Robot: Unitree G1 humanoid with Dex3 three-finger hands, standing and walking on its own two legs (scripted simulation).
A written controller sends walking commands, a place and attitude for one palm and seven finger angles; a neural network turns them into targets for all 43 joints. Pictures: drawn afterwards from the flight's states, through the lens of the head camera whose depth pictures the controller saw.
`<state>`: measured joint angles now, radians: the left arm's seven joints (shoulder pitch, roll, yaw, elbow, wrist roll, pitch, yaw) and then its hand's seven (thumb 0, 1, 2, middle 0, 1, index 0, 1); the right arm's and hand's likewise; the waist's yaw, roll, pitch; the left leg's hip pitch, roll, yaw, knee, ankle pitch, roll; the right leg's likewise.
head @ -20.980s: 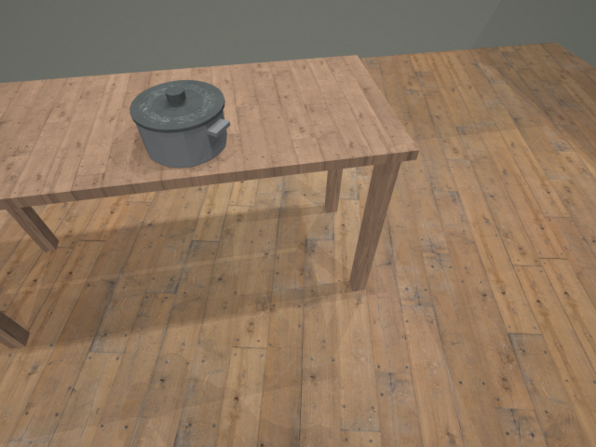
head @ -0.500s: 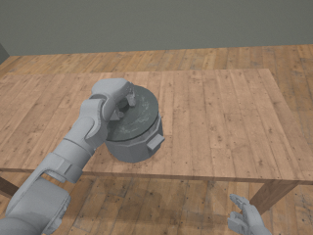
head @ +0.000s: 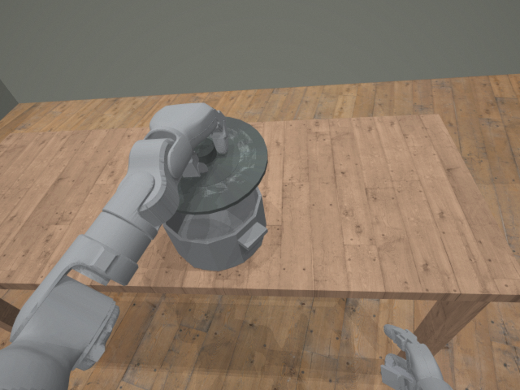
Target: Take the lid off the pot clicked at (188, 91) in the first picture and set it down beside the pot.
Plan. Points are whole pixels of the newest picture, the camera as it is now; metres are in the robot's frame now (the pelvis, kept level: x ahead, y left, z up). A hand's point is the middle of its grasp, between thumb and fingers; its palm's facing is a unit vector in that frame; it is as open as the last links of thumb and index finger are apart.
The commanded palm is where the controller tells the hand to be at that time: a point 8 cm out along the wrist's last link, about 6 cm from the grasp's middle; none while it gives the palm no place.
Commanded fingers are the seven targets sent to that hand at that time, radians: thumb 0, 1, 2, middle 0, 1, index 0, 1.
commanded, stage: lift the lid straight up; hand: left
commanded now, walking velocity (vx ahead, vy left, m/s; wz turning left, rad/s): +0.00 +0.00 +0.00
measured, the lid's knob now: (203, 151) +0.45 +0.11 +0.15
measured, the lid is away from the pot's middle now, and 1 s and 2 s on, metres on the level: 0.02 0.03 0.14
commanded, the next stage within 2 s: move the lid sideways beside the pot in 0.74 s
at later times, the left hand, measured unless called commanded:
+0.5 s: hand (181, 136) +0.42 +0.12 +0.21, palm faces -0.12 -0.01 -0.99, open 6.8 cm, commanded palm +0.39 +0.13 +0.28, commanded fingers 0.00 0.76 0.85 -0.95 -1.01 -0.97 -1.01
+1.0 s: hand (181, 123) +0.44 +0.12 +0.22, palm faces -0.10 -0.04 -0.99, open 6.7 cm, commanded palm +0.40 +0.15 +0.29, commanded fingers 0.00 0.76 0.85 -0.95 -1.01 -0.97 -1.01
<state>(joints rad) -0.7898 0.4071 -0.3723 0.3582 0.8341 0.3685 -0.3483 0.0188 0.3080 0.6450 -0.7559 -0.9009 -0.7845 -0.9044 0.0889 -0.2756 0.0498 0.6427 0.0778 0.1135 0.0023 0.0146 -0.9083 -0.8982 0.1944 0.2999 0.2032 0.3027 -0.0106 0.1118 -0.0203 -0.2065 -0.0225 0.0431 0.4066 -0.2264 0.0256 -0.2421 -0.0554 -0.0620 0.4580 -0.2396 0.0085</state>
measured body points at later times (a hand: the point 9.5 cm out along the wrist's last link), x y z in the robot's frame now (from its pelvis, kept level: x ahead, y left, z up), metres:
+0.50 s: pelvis -0.01 +0.00 +0.00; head +0.00 -0.05 +0.45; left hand +0.42 +0.12 +0.26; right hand +0.19 -0.23 -0.11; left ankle -0.01 +0.11 -0.74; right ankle +0.00 -0.12 -0.74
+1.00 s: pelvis +0.00 +0.01 +0.00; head +0.01 -0.04 +0.45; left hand +0.44 +0.12 +0.27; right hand +0.18 -0.22 -0.11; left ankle -0.01 +0.11 -0.74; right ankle +0.00 -0.12 -0.74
